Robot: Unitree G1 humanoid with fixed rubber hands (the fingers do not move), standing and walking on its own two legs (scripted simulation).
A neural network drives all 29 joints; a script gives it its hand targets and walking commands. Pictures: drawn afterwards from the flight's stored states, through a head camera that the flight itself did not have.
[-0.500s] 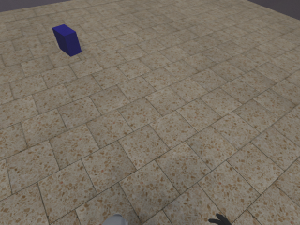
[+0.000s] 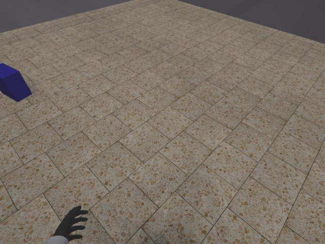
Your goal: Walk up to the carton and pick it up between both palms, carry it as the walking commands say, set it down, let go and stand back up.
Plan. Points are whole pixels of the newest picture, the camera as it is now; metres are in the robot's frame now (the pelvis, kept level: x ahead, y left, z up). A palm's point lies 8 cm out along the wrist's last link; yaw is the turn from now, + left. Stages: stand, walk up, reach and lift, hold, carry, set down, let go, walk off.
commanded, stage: walk up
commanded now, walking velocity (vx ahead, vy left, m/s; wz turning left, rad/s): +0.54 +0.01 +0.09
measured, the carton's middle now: (10, 82) +1.76 +1.20 -0.63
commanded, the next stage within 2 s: none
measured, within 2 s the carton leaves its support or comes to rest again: neither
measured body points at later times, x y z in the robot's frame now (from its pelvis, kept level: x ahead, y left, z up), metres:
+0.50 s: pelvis +0.25 -0.01 +0.01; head +0.26 +0.02 +0.46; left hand +0.14 +0.22 -0.15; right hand +0.45 -0.22 -0.10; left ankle +0.33 +0.11 -0.72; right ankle +0.12 -0.12 -0.72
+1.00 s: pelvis +0.51 -0.05 -0.01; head +0.53 -0.06 +0.44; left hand +0.72 +0.18 -0.10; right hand +0.40 -0.29 -0.16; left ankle +0.34 +0.11 -0.71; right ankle +0.63 -0.15 -0.72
